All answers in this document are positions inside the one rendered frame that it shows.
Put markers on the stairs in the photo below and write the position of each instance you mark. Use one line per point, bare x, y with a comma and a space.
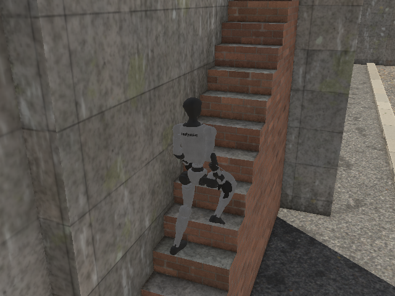
247, 102

